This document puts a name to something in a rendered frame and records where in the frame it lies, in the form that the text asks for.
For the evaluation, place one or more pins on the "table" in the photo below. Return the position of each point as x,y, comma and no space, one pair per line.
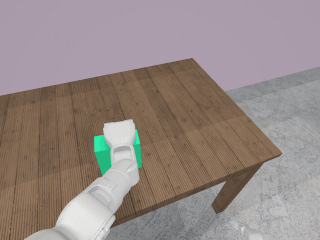
192,137

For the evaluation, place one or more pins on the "sponge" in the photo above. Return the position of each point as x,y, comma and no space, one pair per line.
103,155

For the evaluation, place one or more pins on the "robot left upper arm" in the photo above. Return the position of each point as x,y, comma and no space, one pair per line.
87,219

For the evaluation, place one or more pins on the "left robot hand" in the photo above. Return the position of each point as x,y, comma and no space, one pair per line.
119,132

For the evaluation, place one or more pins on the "right robot hand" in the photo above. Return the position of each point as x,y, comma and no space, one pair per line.
245,230

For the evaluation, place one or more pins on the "left robot forearm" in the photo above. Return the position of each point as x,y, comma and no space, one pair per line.
111,188

